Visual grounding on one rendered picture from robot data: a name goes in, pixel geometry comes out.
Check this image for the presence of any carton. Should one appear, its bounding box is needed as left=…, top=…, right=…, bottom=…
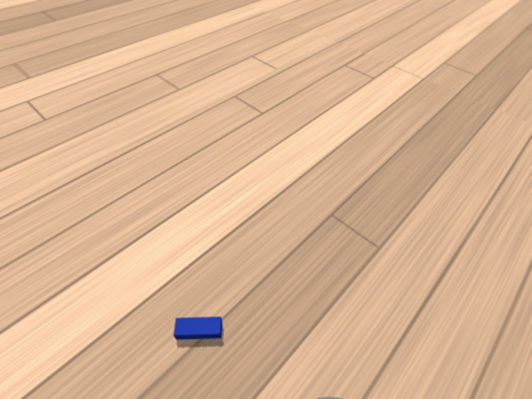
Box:
left=174, top=317, right=222, bottom=340

